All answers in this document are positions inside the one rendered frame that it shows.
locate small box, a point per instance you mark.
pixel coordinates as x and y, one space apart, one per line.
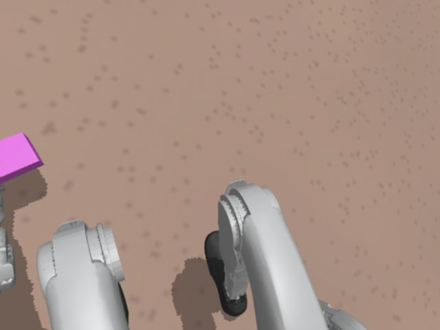
17 156

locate left robot arm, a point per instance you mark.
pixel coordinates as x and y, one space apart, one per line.
7 262

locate right robot hand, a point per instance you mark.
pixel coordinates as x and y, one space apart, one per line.
339 319

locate right robot foot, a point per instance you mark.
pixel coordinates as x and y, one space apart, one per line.
216 268

